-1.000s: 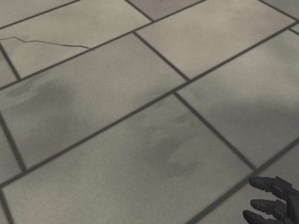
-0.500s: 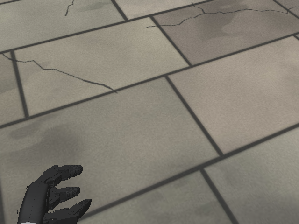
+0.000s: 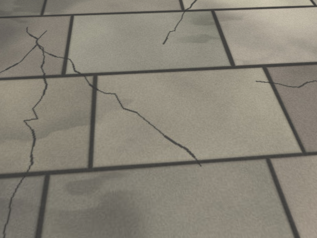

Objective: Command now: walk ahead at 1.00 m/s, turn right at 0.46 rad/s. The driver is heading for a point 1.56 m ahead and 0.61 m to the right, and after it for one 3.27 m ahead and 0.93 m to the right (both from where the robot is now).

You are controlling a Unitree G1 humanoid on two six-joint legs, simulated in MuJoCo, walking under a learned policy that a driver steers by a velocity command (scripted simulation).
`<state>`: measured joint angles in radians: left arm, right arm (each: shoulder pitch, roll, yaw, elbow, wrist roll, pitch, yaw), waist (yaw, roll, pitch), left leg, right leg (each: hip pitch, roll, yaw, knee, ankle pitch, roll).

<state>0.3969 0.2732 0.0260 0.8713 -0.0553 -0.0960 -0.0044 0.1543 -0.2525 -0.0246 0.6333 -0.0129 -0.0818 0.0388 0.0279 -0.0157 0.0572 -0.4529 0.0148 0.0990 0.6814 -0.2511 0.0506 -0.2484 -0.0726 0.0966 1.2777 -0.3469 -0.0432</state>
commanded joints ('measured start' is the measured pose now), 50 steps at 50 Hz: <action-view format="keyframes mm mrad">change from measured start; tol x32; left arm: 1 -36 89 31 -107 5 6 6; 14 -288 82 36 -214 15 48 -72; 19 310 301 151 -78 -8 116 -27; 27 -139 193 88 -250 38 3 -23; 41 198 41 42 -234 32 98 34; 50 -140 48 24 -226 68 137 43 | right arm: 1 153 -110 -54 32 -21 -33 -1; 50 -46 -108 -37 -10 -7 34 -24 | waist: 1 -46 104 -103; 18 293 151 -194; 20 4 -421 -132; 24 -67 113 -19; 38 -24 -112 -168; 41 60 358 -470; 50 -8 139 -178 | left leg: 1 360 293 -420 -433 -109 128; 12 386 197 176 -593 352 34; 17 536 245 193 -91 1395 13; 18 399 224 151 204 1301 14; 20 -275 -133 -76 1018 -344 -70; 38 190 -79 -171 -302 526 -83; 40 609 213 -448 -195 1135 37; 41 766 476 -908 -209 916 282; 44 427 259 -642 -331 177 194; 50 195 113 -394 -404 228 141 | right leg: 1 -400 -105 42 85 124 -6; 12 -471 -67 -144 -425 525 -34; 17 -13 116 -292 -437 263 -129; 22 428 -160 806 -1097 -294 -358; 29 -111 95 228 -940 863 -211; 37 71 115 291 -706 473 -54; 39 87 156 217 -397 411 -6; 40 -129 256 149 -101 -335 32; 42 -313 183 202 216 -289 98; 50 -83 83 -29 -421 -155 102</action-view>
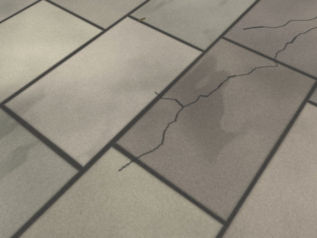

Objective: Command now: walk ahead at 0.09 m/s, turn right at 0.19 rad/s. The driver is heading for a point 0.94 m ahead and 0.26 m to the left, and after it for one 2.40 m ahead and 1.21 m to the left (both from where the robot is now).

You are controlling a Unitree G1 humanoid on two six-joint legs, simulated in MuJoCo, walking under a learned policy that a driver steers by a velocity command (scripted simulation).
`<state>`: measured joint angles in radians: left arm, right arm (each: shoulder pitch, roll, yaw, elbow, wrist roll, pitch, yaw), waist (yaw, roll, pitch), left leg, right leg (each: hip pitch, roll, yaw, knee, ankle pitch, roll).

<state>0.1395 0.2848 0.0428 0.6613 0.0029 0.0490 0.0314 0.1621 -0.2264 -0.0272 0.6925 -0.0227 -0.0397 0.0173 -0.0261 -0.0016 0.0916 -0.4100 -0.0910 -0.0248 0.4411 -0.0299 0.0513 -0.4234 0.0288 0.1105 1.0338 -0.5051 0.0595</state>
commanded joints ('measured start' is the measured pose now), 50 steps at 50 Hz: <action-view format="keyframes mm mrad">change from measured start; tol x32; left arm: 1 111 47 8 -9 8 -8 8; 8 476 221 58 148 72 -58 -8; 11 86 94 32 19 2 -128 16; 50 -24 19 6 2 -43 -140 -90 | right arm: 1 -39 -143 -38 -63 6 -4 -5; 50 189 -163 -37 76 4 -96 -45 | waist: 1 37 131 -231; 7 198 209 -129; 9 141 -335 -53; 27 102 -68 116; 34 -123 191 -542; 50 2 28 52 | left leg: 1 172 238 -285 -163 -35 151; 6 -140 172 -336 -358 -708 30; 13 -554 113 -85 709 -173 -57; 26 -515 246 68 469 -78 -14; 31 280 5 235 317 -206 136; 34 900 410 -857 -193 -887 306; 39 229 308 -273 -155 -354 128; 50 344 237 264 -336 483 -80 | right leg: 1 114 -26 -38 -236 50 -9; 7 583 -7 -146 -628 83 -165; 9 480 -439 456 -853 -287 -294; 26 500 -368 -289 -949 227 -151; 31 363 -330 -418 -360 1355 -128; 33 -321 -63 -257 410 0 -19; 50 -286 -69 -181 -268 768 -140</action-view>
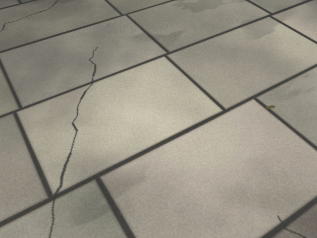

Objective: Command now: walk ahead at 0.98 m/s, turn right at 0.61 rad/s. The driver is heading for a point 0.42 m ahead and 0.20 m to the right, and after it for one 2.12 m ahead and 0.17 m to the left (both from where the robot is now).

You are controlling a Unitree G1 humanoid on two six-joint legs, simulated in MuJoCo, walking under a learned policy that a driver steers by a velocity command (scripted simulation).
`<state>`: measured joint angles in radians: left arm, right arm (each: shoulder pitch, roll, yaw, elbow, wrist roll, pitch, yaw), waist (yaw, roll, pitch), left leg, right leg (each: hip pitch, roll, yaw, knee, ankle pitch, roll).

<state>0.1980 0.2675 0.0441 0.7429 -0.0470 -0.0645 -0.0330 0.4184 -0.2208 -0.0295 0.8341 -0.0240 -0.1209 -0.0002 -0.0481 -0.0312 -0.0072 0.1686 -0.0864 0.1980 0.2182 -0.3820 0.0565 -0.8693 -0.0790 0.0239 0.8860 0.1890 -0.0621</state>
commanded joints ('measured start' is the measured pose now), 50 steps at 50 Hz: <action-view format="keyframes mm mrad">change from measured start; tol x32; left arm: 1 -92 55 14 -88 5 -34 -38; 7 644 183 86 130 28 61 -5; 13 110 127 45 -108 48 -41 -2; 31 307 40 -15 -67 63 -16 43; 50 -237 136 17 -195 61 -16 51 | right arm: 1 -53 -181 -34 -59 -2 -3 -37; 24 -611 -82 5 -362 31 -18 17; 30 32 -263 -58 -185 18 -16 47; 50 -149 -238 -97 -261 51 168 -72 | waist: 1 28 70 135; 6 440 142 -145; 8 113 -417 -92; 12 -16 195 31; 25 236 -46 87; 32 -42 197 -502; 50 23 188 -98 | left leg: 1 -177 227 54 -65 1018 -103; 5 -131 298 30 487 1704 -93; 6 -315 247 14 897 1488 -76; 7 -720 -46 -13 1497 52 -92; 8 -1021 -57 -297 1688 -229 -73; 26 -736 39 -120 226 528 11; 29 -277 60 -200 213 654 89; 31 423 484 -974 308 963 391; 38 -386 178 -602 123 877 227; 50 -298 95 -789 241 525 50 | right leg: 1 204 80 -148 -166 65 -34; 7 1099 98 17 -235 -54 -215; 9 1153 -112 787 -552 -824 -413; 11 823 -128 836 -703 -965 -320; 19 414 98 259 -679 -380 -208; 28 982 -14 116 -238 622 -29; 29 846 20 77 35 535 14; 31 153 238 139 704 -836 143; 32 111 158 198 721 -723 125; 50 358 184 203 -340 -303 131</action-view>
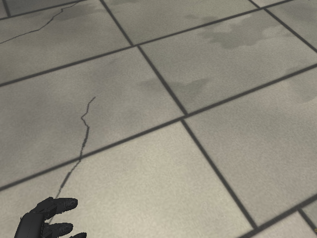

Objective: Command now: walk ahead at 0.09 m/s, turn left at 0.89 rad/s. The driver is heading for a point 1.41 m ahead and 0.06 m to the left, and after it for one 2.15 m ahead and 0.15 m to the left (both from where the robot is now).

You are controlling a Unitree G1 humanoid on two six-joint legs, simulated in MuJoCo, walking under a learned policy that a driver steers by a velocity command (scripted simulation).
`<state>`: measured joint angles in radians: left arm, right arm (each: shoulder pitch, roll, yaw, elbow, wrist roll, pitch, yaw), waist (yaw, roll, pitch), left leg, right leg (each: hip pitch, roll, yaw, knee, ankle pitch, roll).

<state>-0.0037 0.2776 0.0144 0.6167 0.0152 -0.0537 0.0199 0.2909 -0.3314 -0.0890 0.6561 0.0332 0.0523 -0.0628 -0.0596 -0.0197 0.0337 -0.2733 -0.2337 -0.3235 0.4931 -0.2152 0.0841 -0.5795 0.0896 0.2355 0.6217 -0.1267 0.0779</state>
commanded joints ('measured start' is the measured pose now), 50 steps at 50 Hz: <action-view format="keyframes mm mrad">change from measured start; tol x32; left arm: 1 -20 132 52 -60 -3 -32 -2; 44 -71 36 25 -99 -61 -22 -123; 50 486 332 135 14 -57 16 -66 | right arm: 1 -41 -121 -37 -95 -8 -4 -7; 50 202 25 73 -10 -32 -183 52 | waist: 1 42 186 -133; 6 8 -235 -276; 47 172 247 -48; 50 131 -300 -350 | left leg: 1 143 243 -291 -13 337 25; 5 -271 21 27 472 -542 -95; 10 -315 186 193 824 -230 -191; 25 311 214 404 -158 -71 11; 28 421 693 -336 -344 -626 245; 42 297 470 513 -426 235 -9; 47 444 528 564 101 1478 -20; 48 284 499 554 378 1407 -27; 50 -494 177 327 1099 -298 -104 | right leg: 1 111 2 -3 -119 13 -17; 5 666 -466 370 -246 536 -328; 15 428 -290 -9 -310 272 -330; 22 236 -322 22 -463 -460 -263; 30 -608 -157 -69 488 -119 -88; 40 -299 -141 -259 281 261 -109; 47 150 22 -447 146 -56 -259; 49 857 -65 -147 52 -108 -330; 50 1132 -333 521 -165 -532 -570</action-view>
